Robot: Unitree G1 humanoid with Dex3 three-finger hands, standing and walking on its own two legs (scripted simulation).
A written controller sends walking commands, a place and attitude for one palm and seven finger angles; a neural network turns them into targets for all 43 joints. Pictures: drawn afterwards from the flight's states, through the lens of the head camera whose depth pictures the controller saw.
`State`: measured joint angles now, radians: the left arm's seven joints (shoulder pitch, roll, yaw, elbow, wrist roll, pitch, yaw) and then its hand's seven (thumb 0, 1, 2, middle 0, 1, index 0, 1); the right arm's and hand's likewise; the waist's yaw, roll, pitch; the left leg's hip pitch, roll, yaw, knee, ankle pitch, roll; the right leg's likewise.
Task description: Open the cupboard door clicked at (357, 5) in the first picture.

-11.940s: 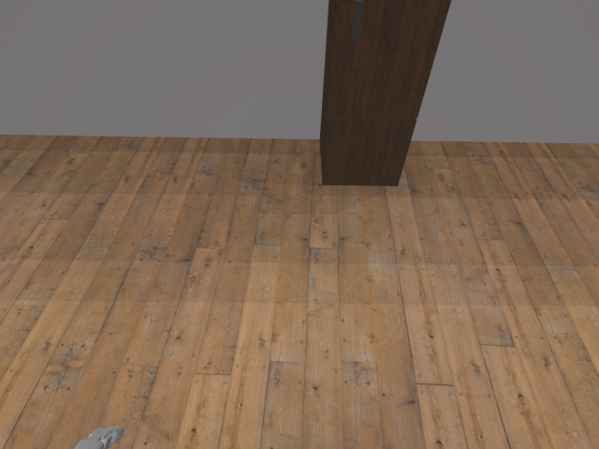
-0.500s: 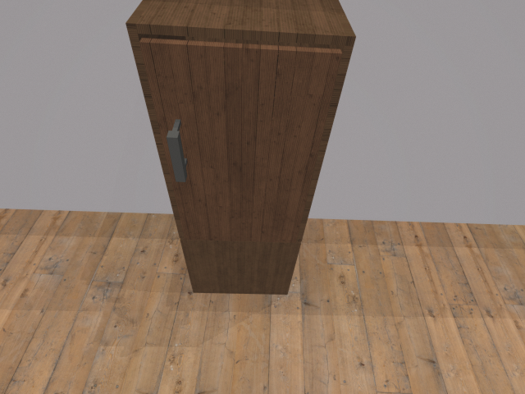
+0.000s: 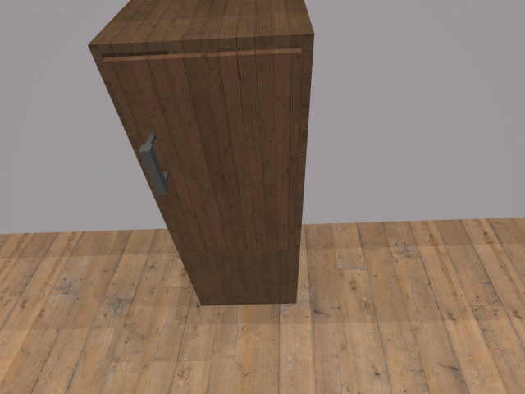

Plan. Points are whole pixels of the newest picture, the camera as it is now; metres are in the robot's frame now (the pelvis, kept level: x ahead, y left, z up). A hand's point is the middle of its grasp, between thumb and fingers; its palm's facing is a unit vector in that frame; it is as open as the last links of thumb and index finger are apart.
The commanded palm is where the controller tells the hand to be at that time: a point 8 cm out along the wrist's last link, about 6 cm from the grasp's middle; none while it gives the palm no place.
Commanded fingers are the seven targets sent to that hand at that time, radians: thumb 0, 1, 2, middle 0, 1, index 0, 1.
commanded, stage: come to a stop and stand still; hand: left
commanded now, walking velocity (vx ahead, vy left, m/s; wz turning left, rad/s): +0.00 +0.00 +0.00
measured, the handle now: (157, 164) +0.55 +0.26 +0.04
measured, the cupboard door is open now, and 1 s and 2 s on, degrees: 0 0 0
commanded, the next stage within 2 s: look again from close up in 0.14 s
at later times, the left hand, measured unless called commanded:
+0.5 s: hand out of the picture +0.00 +0.18 -0.17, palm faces +0.05 -0.98 -0.20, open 7.3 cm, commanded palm none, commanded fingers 0.00 0.90 0.90 -0.20 -0.30 -0.20 -0.30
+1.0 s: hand (127, 355) +0.18 +0.22 -0.01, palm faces +0.23 -0.96 -0.14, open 7.5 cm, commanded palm +0.10 +0.25 -0.05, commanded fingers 0.00 0.64 0.79 -0.22 -0.47 -0.22 -0.47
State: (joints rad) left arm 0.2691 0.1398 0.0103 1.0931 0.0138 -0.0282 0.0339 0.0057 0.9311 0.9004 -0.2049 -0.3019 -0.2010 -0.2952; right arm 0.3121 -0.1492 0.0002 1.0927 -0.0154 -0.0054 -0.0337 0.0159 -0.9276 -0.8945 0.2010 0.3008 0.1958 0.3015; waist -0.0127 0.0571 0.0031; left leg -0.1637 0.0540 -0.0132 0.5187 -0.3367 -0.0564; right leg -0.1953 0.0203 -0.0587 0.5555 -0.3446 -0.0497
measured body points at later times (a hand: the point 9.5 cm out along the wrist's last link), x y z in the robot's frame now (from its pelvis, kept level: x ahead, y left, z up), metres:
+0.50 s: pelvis +0.00 +0.01 +0.00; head +0.01 +0.00 +0.45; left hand +0.00 +0.23 -0.15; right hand +0.00 -0.21 -0.16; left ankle -0.04 +0.16 -0.73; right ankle -0.03 -0.08 -0.73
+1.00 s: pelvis -0.02 +0.03 -0.01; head -0.02 +0.01 +0.44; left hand +0.17 +0.27 +0.00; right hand +0.08 -0.23 -0.13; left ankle -0.04 +0.16 -0.73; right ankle -0.03 -0.08 -0.73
